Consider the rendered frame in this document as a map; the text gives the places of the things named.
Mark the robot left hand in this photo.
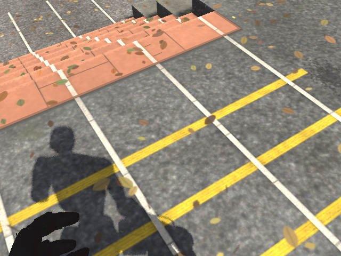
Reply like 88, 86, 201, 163
9, 212, 90, 256

